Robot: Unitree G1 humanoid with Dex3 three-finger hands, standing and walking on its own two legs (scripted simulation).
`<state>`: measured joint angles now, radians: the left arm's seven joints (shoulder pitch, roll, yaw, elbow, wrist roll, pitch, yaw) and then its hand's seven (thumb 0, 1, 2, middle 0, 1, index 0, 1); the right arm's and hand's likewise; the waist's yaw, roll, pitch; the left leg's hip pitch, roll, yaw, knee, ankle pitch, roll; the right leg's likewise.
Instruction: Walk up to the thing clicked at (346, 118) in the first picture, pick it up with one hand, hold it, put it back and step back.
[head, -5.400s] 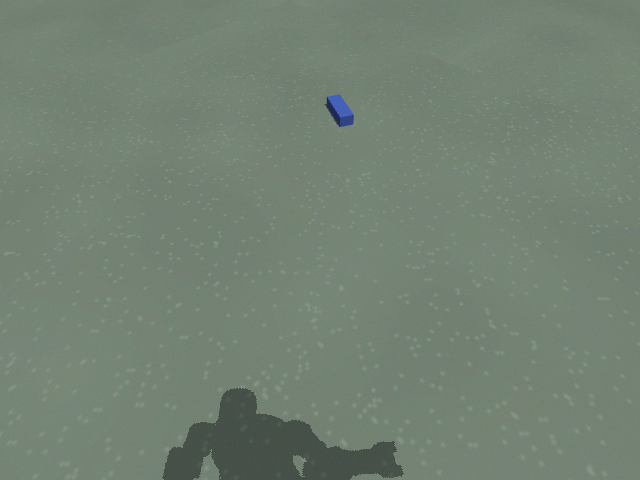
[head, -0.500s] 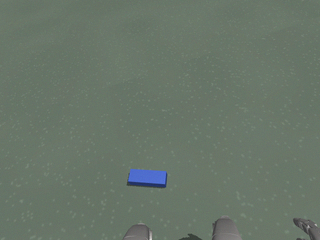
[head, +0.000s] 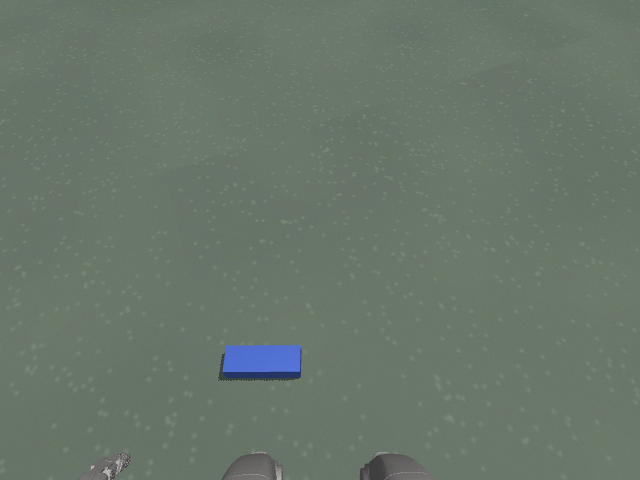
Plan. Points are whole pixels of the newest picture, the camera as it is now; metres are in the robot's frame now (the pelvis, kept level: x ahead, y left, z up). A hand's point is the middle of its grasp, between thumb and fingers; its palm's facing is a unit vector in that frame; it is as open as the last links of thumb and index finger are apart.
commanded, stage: walk up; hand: left
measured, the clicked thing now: (263, 361) +0.49 +0.18 -0.71
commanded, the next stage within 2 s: stand in 1.90 s
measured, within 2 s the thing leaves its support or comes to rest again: neither
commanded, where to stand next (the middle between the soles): +0.08 -0.02 m, yaw +0 degrees
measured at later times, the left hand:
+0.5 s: hand out of the picture +0.08 +0.23 -0.13, palm faces -0.03 -0.92 -0.38, open 7.4 cm
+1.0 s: hand out of the picture +0.12 +0.24 -0.11, palm faces +0.00 -0.95 -0.33, open 7.4 cm
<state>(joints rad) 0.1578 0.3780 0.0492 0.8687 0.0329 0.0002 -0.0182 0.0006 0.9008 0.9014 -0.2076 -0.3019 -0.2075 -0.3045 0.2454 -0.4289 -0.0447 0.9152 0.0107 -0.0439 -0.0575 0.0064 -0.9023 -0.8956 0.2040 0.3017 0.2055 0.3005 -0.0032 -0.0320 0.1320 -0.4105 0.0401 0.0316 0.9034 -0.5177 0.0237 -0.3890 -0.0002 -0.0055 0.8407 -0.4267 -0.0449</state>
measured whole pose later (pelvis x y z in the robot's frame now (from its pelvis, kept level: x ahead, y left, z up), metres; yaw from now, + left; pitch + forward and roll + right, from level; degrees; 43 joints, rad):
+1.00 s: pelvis +0.01 -0.02 +0.04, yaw +0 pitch -2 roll +0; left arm 0.03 0.35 0.02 1.15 0.00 -0.01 -0.02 0.00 0.90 0.90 -0.21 -0.30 -0.21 -0.30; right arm 0.08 -0.36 0.00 1.13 -0.01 -0.03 0.01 0.00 -0.90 -0.90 0.20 0.30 0.20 0.30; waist 0.00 -0.01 0.05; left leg -0.18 0.02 -0.02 0.40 -0.19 -0.02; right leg -0.16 -0.04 -0.02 0.39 -0.20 0.03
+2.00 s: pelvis +0.02 -0.03 +0.04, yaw +1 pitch -2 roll +0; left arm 0.07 0.34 0.03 1.15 0.01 -0.01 -0.01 0.00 0.90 0.90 -0.21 -0.30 -0.20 -0.30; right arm 0.09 -0.35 -0.01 1.14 -0.01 -0.01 0.00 0.00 -0.91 -0.90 0.20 0.30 0.20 0.30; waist 0.00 0.01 0.05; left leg -0.13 0.03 -0.05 0.34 -0.18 -0.04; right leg -0.11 -0.03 -0.05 0.34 -0.20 0.02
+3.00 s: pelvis +0.02 -0.04 +0.04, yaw +1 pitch -2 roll +0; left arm 0.10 0.35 0.01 1.14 0.01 -0.01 -0.01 0.00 0.90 0.90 -0.21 -0.30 -0.21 -0.30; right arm 0.11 -0.36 0.00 1.13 -0.01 0.00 0.01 0.00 -0.91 -0.90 0.20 0.30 0.20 0.30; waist 0.00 0.01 0.05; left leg -0.12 0.04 -0.04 0.31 -0.16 -0.05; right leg -0.11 -0.02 -0.04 0.34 -0.19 0.00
